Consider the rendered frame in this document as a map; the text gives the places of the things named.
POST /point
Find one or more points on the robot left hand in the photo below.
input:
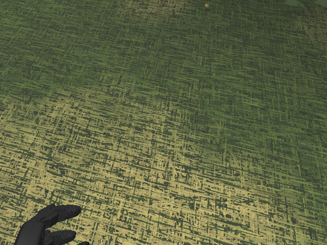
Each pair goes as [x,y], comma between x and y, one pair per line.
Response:
[33,232]

